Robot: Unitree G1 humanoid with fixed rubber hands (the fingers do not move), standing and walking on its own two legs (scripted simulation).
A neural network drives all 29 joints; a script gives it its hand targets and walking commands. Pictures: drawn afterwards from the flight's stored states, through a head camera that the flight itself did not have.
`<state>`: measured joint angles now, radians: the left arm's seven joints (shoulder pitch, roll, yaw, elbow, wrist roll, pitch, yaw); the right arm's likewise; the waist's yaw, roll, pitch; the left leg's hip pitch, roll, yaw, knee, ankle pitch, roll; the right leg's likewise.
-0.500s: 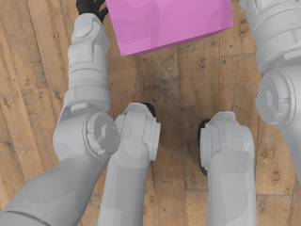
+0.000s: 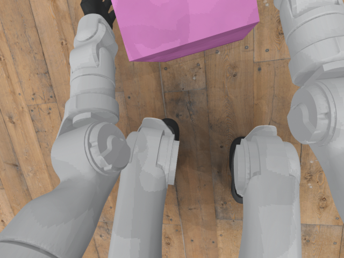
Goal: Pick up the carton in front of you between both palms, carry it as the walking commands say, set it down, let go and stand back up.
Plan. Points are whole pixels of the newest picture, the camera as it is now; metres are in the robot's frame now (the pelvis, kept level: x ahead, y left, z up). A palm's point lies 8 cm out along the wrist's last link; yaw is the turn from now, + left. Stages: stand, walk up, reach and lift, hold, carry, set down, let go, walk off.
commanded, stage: set down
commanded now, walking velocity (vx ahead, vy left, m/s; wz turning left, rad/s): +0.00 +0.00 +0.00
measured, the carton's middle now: out of the picture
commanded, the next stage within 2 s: let go in 1.36 s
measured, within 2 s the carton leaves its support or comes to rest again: neither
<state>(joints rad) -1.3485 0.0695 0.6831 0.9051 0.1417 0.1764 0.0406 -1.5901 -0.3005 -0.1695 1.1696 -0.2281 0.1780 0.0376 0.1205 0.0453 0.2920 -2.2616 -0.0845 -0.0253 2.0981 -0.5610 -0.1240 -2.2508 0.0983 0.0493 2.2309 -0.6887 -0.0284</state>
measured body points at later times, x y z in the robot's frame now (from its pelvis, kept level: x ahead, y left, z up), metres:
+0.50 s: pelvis -0.02 +0.01 +0.00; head +0.35 -0.02 +0.25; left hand +0.51 +0.21 -0.15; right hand +0.60 -0.15 -0.14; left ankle +0.12 +0.14 -0.35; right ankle +0.07 -0.10 -0.35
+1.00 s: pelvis -0.01 +0.01 +0.13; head +0.34 -0.02 +0.41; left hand +0.51 +0.21 +0.01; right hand +0.60 -0.17 +0.01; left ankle +0.12 +0.14 -0.35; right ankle +0.07 -0.10 -0.35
